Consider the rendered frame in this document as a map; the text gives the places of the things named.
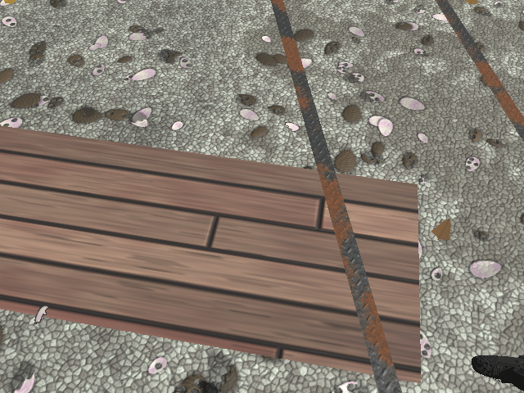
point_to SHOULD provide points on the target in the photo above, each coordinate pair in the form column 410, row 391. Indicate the robot right hand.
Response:
column 507, row 369

